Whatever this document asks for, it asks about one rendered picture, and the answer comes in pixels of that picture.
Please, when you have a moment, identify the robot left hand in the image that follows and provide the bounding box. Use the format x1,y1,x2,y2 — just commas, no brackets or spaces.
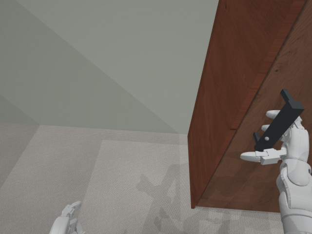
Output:
49,201,85,234

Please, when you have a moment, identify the handle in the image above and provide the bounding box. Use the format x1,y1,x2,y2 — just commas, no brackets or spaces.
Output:
253,89,305,152

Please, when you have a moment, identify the robot right hand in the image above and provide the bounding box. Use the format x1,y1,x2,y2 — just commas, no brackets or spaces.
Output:
240,110,309,165

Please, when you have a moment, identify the wardrobe door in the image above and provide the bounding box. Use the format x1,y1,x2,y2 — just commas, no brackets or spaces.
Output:
196,0,312,213

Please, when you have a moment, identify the right robot forearm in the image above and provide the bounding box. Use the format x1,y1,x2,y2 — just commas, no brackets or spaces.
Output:
276,159,312,234

